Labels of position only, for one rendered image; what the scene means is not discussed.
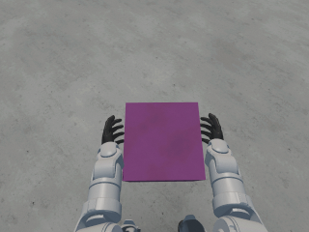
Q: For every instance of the carton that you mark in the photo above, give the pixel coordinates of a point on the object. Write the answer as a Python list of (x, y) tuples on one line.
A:
[(163, 143)]

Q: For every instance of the right robot thigh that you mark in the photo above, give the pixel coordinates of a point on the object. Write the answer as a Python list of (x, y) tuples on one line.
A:
[(192, 225)]

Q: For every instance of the robot left upper arm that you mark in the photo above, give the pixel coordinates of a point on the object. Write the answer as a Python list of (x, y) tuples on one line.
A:
[(103, 227)]

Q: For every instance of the robot left forearm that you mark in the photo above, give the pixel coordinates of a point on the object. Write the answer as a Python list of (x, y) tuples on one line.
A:
[(103, 201)]

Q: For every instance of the right robot hand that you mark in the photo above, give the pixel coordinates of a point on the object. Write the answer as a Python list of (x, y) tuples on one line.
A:
[(215, 128)]

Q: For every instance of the robot right upper arm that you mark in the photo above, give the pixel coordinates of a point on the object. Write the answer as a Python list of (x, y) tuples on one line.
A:
[(237, 224)]

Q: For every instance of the left robot hand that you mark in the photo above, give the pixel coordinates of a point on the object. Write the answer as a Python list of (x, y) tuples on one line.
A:
[(107, 135)]

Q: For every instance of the left robot shin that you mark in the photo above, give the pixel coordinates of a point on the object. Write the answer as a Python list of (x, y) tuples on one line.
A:
[(129, 221)]

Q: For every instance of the robot right forearm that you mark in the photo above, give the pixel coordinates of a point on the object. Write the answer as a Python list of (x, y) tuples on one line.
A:
[(229, 195)]

